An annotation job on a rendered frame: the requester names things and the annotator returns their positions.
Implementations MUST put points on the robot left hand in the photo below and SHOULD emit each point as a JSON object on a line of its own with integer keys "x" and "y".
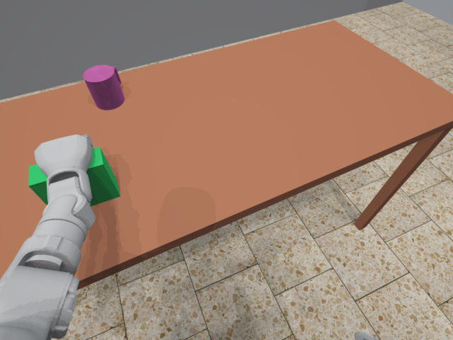
{"x": 71, "y": 151}

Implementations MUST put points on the robot left forearm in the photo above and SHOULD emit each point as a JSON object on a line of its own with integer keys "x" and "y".
{"x": 58, "y": 238}

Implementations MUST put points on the sponge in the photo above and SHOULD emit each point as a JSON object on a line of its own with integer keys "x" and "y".
{"x": 102, "y": 180}

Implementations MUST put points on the left robot upper arm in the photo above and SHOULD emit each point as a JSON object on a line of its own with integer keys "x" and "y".
{"x": 37, "y": 304}

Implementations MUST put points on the table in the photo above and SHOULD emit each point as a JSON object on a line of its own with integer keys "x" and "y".
{"x": 205, "y": 140}

